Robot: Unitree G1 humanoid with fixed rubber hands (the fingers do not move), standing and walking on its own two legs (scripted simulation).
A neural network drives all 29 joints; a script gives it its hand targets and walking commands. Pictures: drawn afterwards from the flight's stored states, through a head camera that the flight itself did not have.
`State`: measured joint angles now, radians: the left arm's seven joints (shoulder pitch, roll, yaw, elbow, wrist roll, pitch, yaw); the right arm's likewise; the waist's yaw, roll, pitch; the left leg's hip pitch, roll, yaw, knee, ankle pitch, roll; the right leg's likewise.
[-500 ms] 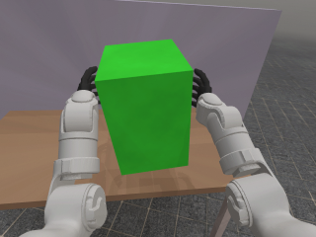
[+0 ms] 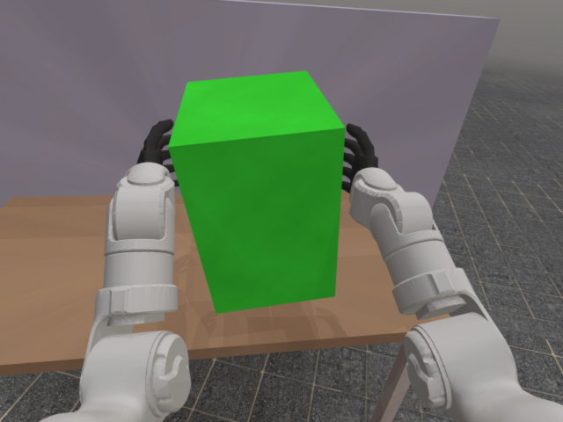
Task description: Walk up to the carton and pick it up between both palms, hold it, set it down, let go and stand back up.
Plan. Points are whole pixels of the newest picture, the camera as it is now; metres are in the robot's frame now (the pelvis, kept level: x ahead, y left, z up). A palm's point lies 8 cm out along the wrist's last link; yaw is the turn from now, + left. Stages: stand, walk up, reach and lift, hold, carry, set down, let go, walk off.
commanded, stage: hold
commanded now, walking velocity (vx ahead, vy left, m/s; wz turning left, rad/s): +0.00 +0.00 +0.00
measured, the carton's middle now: (261, 190) +0.42 +0.00 +0.21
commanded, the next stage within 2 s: none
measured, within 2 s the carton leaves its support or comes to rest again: neither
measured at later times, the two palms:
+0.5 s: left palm (153, 174) +0.36 +0.15 +0.27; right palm (362, 179) +0.36 -0.13 +0.26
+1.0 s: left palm (151, 173) +0.36 +0.15 +0.27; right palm (362, 176) +0.36 -0.13 +0.27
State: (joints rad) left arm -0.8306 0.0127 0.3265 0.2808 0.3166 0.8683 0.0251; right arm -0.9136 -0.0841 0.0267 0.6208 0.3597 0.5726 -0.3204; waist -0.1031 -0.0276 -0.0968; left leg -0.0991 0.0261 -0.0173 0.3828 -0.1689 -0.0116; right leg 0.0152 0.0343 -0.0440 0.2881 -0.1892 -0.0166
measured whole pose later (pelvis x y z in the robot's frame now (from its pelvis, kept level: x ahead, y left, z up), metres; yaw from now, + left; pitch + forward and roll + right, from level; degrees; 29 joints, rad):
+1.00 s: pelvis +0.00 +0.00 +0.00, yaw +0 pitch -7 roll -1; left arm -0.84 0.02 0.33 0.30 0.31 0.86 0.03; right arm -0.93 -0.08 0.02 0.64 0.35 0.57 -0.32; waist -0.10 -0.02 -0.10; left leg -0.10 0.02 -0.02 0.39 -0.17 -0.01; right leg 0.02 0.03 -0.04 0.29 -0.19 -0.01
